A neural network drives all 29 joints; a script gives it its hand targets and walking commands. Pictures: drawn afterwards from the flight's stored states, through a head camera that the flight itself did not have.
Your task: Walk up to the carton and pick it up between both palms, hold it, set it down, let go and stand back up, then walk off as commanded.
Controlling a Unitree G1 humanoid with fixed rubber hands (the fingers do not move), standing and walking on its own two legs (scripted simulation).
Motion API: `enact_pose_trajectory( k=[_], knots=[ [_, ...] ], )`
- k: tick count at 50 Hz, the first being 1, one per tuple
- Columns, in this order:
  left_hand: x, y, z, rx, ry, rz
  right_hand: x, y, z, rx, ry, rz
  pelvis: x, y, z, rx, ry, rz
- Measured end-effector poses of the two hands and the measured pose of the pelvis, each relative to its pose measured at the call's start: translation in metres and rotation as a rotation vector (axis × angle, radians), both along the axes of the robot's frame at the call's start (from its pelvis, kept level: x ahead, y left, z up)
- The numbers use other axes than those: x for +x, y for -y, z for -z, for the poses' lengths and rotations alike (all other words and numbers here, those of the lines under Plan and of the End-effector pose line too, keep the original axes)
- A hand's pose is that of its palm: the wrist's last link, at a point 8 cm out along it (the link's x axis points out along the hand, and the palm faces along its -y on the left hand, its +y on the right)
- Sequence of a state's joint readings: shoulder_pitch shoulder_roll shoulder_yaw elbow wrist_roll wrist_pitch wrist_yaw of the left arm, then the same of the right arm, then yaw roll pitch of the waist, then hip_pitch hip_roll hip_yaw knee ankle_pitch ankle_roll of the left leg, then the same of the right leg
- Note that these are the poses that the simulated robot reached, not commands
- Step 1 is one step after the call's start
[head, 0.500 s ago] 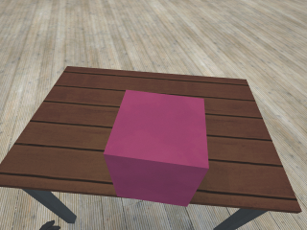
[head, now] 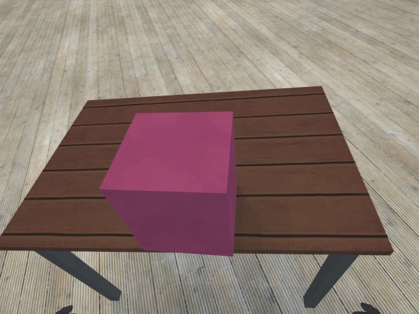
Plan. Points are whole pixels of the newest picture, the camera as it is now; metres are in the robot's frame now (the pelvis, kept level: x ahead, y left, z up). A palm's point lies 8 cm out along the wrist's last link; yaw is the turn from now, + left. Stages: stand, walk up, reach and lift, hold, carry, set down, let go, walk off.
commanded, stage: walk off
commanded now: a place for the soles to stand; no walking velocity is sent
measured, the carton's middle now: (185, 186) +0.38 +0.07 +0.03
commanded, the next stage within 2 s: stand in 1.48 s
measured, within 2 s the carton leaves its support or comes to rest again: neither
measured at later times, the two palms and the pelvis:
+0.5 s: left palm out of the picture -0.03 +0.34 -0.08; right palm out of the picture -0.09 -0.31 -0.14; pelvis -0.14 +0.02 -0.02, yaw +3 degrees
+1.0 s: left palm out of the picture -0.24 +0.38 -0.11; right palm out of the picture -0.18 -0.26 -0.11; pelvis -0.32 +0.04 -0.04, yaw +0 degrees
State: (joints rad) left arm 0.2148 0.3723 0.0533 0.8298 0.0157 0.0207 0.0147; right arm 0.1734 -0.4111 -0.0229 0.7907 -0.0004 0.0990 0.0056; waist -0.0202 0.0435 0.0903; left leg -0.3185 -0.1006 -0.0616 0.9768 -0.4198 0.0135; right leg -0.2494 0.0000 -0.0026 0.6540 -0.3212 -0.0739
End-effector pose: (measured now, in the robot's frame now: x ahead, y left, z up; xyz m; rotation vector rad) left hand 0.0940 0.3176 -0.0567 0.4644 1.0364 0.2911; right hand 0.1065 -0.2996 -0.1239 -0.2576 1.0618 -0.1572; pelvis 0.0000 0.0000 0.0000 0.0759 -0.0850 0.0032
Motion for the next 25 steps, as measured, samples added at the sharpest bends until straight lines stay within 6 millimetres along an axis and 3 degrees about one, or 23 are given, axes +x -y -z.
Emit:
enact_pose_trajectory(
  k=[8,15,19,25],
  knots=[
    [-0.032,0.012,-0.005,0.038,0.011,-0.017,-0.04,0.019,0.01,-0.003,-0.041,-0.001,-0.031,0.011,0.002,0.008,-0.008,-0.007],
    [-0.071,0.012,0.002,0.028,0.025,-0.028,-0.082,0.025,0.011,-0.031,-0.06,0.004,-0.068,0.008,0.006,0.001,0.016,-0.008],
    [-0.092,0.003,0.009,0.017,0.043,-0.03,-0.119,0.021,0.013,-0.05,-0.087,0.006,-0.092,0.0,0.011,-0.014,0.027,-0.014],
    [-0.125,-0.023,0.022,0.005,0.088,-0.023,-0.192,0.008,0.017,-0.089,-0.161,0.005,-0.137,-0.016,0.023,-0.06,0.038,-0.049]
  ],
)
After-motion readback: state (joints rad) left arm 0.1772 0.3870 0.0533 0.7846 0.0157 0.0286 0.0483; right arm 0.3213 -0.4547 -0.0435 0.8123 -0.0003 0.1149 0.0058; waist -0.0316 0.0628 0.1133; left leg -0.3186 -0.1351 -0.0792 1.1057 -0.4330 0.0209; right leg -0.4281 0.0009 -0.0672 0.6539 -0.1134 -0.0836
